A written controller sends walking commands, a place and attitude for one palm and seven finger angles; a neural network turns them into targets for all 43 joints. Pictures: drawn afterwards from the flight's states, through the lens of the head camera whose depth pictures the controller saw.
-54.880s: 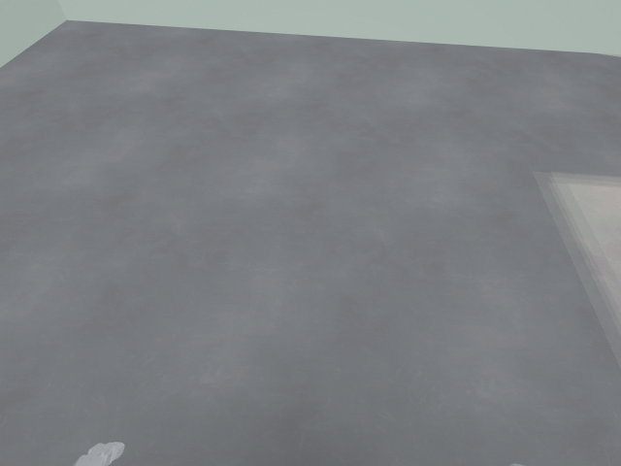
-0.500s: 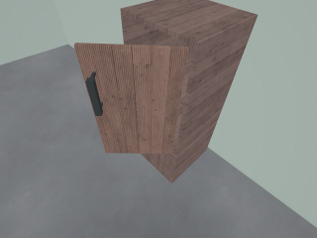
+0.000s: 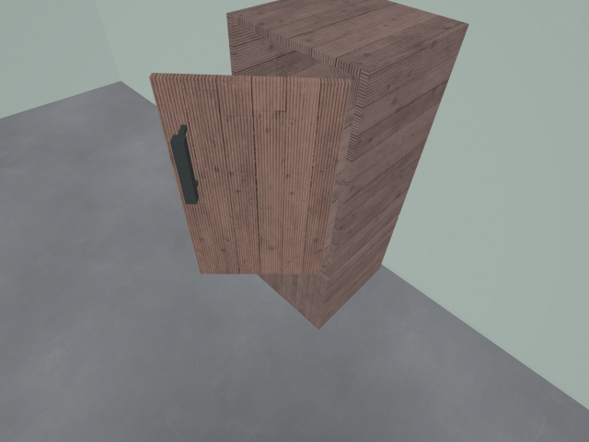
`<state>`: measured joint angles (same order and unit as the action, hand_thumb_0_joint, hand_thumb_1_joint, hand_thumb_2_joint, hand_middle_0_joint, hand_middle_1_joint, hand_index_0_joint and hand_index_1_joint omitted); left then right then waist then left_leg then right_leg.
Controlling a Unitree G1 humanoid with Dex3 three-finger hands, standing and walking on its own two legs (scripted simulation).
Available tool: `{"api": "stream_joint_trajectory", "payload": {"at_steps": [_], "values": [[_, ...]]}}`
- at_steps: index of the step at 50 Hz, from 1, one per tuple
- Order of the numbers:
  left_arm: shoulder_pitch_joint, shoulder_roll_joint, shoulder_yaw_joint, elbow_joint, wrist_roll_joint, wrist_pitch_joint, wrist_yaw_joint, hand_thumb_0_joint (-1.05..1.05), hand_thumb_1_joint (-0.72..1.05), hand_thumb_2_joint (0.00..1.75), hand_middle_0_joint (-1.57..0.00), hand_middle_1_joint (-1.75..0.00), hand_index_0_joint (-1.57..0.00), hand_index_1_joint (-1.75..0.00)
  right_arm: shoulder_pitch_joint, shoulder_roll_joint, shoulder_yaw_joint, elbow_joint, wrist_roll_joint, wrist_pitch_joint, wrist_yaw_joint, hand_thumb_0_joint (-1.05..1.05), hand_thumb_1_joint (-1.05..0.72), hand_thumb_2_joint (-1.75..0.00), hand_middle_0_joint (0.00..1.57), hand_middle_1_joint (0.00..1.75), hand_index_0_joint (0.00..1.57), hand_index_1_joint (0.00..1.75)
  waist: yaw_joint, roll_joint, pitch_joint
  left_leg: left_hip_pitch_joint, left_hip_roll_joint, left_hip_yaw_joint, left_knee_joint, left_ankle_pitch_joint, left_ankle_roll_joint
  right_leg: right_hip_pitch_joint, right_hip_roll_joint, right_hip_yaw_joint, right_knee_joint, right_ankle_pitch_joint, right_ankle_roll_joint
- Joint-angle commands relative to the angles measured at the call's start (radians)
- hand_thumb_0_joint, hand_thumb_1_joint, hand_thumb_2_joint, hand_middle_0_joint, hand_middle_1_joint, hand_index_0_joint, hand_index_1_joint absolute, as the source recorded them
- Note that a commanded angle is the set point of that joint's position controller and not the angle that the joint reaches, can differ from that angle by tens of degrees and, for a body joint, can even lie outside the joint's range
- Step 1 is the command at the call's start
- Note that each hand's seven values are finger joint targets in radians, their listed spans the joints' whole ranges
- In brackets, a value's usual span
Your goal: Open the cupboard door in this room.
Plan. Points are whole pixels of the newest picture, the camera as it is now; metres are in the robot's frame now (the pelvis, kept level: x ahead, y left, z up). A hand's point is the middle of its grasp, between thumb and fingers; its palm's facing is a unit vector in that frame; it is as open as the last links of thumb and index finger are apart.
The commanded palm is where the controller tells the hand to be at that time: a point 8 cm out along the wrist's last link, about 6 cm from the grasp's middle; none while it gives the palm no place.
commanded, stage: come to a stop and stand still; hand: left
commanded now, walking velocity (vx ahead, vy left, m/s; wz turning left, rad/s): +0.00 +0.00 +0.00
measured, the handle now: (187, 165) +0.61 +0.25 +0.02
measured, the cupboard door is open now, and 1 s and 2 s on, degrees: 46 46 46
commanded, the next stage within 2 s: look again from close up in 0.14 s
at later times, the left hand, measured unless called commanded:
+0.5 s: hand out of the picture -0.02 +0.16 -0.18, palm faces +0.06 -0.99 -0.16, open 7.4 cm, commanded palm none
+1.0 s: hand out of the picture +0.03 +0.16 -0.17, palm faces +0.05 -0.98 -0.17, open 7.4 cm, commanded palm none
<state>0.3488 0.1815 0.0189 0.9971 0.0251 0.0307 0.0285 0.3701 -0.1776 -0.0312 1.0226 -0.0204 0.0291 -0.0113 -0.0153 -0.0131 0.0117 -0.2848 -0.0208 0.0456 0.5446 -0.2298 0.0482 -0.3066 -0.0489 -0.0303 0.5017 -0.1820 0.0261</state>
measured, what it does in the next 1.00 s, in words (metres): stands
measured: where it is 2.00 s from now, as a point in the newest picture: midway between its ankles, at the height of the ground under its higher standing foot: outside the picture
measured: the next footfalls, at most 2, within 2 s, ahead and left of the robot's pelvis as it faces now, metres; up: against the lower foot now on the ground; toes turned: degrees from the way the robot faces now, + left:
none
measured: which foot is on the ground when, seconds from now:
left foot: down 0.00-1.00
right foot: down 0.00-1.00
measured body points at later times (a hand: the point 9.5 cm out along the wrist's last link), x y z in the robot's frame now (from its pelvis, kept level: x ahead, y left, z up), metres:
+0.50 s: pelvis +0.00 +0.00 +0.00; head +0.00 +0.01 +0.45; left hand -0.02 +0.21 -0.16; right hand +0.01 -0.22 -0.15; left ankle +0.04 +0.09 -0.73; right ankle +0.07 -0.14 -0.73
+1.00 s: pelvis +0.03 +0.00 +0.00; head +0.04 +0.00 +0.45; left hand +0.03 +0.21 -0.16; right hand +0.03 -0.23 -0.15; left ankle +0.04 +0.09 -0.73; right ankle +0.07 -0.14 -0.73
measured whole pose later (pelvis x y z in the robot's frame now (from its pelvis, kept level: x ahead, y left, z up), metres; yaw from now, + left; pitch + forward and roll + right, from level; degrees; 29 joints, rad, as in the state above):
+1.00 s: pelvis +0.03 +0.00 +0.00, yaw +1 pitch -1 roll +0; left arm 0.33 0.13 0.02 1.06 0.03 0.00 0.03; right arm 0.31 -0.14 -0.02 1.09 -0.01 0.01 -0.02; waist 0.00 0.00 0.01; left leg -0.23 -0.02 0.03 0.50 -0.26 0.04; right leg -0.25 -0.04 -0.03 0.47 -0.20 0.03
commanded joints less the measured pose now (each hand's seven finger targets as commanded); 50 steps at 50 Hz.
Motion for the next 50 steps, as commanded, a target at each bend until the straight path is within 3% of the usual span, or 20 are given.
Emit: {"api": "stream_joint_trajectory", "payload": {"at_steps": [1,9,15,25,31,43,46,48,50], "values": [[0.05,0.079,0.011,-0.033,0.0,-0.03,0.007,0.0,0.9,0.9,-0.2,-0.3,-0.2,-0.3,-0.01,-0.106,-0.019,-0.046,0.001,-0.031,-0.004,0.0,-0.9,-0.9,0.2,0.3,0.2,0.3,0.018,0.045,0.063,-0.146,0.122,-0.161,-0.234,-0.288,0.0,0.053,-0.035,0.059,-0.091,-0.184,-0.032],[0.082,0.053,0.012,-0.002,0.002,-0.032,0.011,0.0,0.9,0.9,-0.2,-0.3,-0.2,-0.3,0.002,-0.078,-0.02,-0.018,0.002,-0.024,-0.006,0.0,-0.9,-0.9,0.2,0.3,0.2,0.3,0.011,0.02,0.093,-0.14,0.106,-0.143,-0.209,-0.299,-0.005,-0.003,-0.039,0.085,-0.123,-0.248,-0.031],[0.085,0.041,0.015,0.003,0.001,-0.036,0.014,0.0,0.9,0.9,-0.2,-0.3,-0.2,-0.3,0.01,-0.055,-0.019,-0.009,0.002,-0.027,-0.007,0.0,-0.9,-0.9,0.2,0.3,0.2,0.3,0.002,-0.008,0.078,-0.101,0.094,-0.127,-0.174,-0.25,-0.008,-0.039,-0.052,0.107,-0.144,-0.267,-0.037],[0.094,0.026,0.014,0.016,0.004,-0.038,0.013,0.0,0.9,0.9,-0.2,-0.3,-0.2,-0.3,-0.018,-0.069,-0.017,-0.008,0.004,-0.036,-0.009,0.0,-0.9,-0.9,0.2,0.3,0.2,0.3,0.018,0.042,0.075,-0.133,0.121,-0.17,-0.242,-0.272,-0.002,0.034,-0.034,0.068,-0.097,-0.148,-0.027],[0.079,0.032,0.009,0.021,0.002,-0.044,0.014,0.0,0.9,0.9,-0.2,-0.3,-0.2,-0.3,-0.014,-0.065,-0.014,0.003,0.007,-0.038,-0.009,0.0,-0.9,-0.9,0.2,0.3,0.2,0.3,0.013,0.007,0.07,-0.084,0.115,-0.148,-0.22,-0.188,-0.007,0.033,-0.046,0.085,-0.12,-0.105,-0.032],[0.048,0.037,0.002,0.043,-0.006,-0.05,0.017,0.0,0.9,0.9,-0.2,-0.3,-0.2,-0.3,-0.027,-0.061,0.0,0.039,0.01,-0.047,-0.012,0.0,-0.9,-0.9,0.2,0.3,0.2,0.3,0.012,0.007,0.037,-0.003,0.113,-0.118,-0.209,-0.016,-0.018,0.087,-0.057,0.085,-0.127,0.012,-0.034],[0.052,0.051,0.009,0.045,-0.001,-0.046,0.013,0.0,0.9,0.9,-0.2,-0.3,-0.2,-0.3,-0.02,-0.069,-0.002,0.043,0.005,-0.04,-0.008,0.0,-0.9,-0.9,0.2,0.3,0.2,0.3,0.021,-0.004,0.058,-0.042,0.099,-0.126,-0.212,-0.195,-0.012,0.091,-0.061,0.083,-0.138,-0.168,-0.036],[0.056,0.068,0.021,0.035,0.002,-0.038,0.008,0.0,0.9,0.9,-0.2,-0.3,-0.2,-0.3,-0.019,-0.068,-0.004,0.032,-0.001,-0.031,-0.006,0.0,-0.9,-0.9,0.2,0.3,0.2,0.3,0.026,-0.025,0.1,-0.109,0.074,-0.113,-0.175,-0.287,-0.009,0.067,-0.081,0.118,-0.167,-0.325,-0.049],[0.071,0.09,0.036,0.022,0.001,-0.033,0.006,0.0,0.9,0.9,-0.2,-0.3,-0.2,-0.3,-0.014,-0.056,-0.004,0.017,-0.004,-0.025,-0.005,0.0,-0.9,-0.9,0.2,0.3,0.2,0.3,0.034,-0.101,0.115,-0.17,0.033,-0.065,-0.065,-0.272,-0.013,0.071,-0.135,0.191,-0.222,-0.442,-0.082]]}}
